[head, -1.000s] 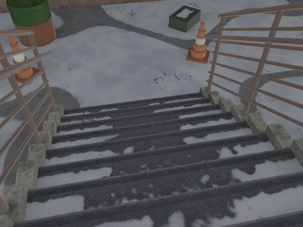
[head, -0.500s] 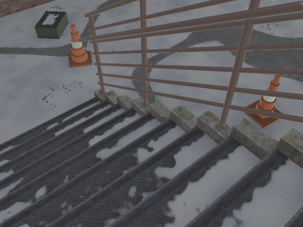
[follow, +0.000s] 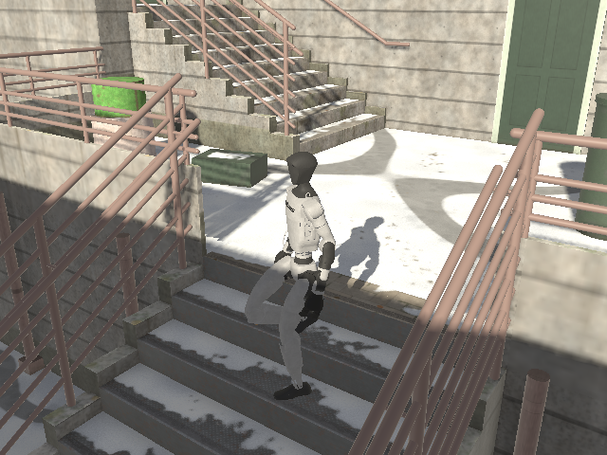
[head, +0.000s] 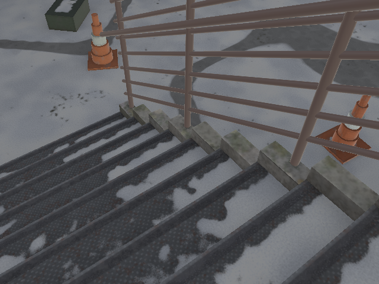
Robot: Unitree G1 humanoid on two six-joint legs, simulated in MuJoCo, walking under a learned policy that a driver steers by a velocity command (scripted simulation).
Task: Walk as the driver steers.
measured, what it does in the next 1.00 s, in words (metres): steps to the right, turning left: right foot 0.17 m higher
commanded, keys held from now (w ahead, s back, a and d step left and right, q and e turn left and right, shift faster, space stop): q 1.00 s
